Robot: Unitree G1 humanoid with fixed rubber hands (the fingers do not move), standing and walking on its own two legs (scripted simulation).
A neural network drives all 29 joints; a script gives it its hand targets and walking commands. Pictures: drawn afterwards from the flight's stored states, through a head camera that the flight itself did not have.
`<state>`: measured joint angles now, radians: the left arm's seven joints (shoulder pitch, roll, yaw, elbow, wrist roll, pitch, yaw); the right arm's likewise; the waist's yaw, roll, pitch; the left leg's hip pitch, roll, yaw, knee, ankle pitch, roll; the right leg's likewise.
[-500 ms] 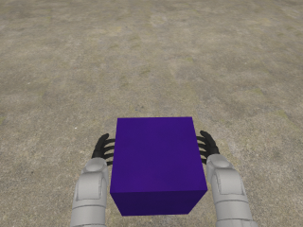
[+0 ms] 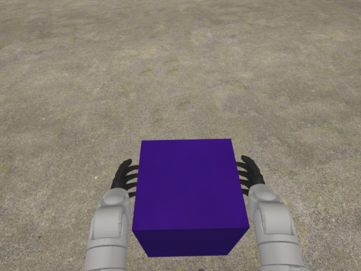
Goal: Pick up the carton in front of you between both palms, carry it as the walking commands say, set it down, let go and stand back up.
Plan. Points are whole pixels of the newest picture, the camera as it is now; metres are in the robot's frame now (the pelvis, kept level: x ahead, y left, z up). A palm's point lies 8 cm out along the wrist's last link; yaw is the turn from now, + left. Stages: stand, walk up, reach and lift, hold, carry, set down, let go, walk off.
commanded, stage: carry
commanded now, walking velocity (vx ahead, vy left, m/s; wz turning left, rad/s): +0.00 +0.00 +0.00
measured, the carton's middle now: (187, 201) +0.30 +0.00 -0.04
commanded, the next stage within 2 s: hold in 1.48 s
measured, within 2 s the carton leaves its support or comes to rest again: neither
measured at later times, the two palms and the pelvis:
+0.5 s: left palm (111, 202) +0.26 +0.17 +0.03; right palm (248, 196) +0.27 -0.13 +0.03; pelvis -0.01 +0.01 -0.01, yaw +0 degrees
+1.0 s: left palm (104, 218) +0.23 +0.17 +0.04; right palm (252, 212) +0.23 -0.13 +0.04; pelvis -0.06 +0.02 +0.00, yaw +0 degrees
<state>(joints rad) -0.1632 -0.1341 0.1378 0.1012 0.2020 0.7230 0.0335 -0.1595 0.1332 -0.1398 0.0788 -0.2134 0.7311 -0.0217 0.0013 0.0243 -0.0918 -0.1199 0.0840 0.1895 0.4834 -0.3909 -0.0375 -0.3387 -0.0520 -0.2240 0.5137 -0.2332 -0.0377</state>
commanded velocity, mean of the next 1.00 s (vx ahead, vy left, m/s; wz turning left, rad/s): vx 0.00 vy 0.00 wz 0.00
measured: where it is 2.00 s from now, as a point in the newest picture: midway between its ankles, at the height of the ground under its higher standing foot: outside the picture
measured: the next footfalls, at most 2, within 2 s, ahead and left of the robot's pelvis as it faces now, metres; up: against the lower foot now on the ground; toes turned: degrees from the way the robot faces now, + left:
none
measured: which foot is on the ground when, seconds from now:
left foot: down 0.00-1.00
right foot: down 0.00-1.00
